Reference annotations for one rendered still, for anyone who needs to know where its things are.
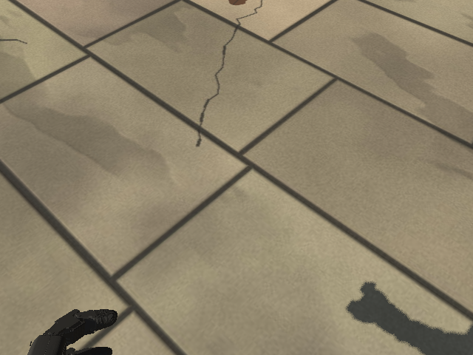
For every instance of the left robot hand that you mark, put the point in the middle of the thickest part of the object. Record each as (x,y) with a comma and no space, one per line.
(70,328)

